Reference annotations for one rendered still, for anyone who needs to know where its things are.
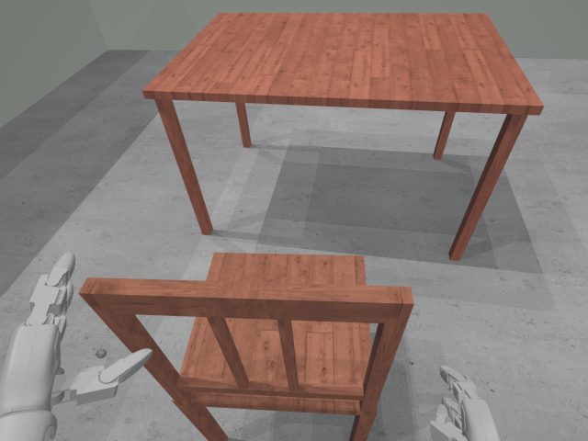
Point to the robot left forearm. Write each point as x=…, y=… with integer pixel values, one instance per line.
x=29, y=425

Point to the table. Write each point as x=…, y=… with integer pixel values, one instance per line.
x=452, y=62

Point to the left robot hand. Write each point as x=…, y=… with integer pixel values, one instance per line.
x=29, y=380

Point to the chair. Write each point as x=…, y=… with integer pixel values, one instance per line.
x=275, y=332

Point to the right robot hand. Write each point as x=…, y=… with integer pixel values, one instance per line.
x=473, y=419

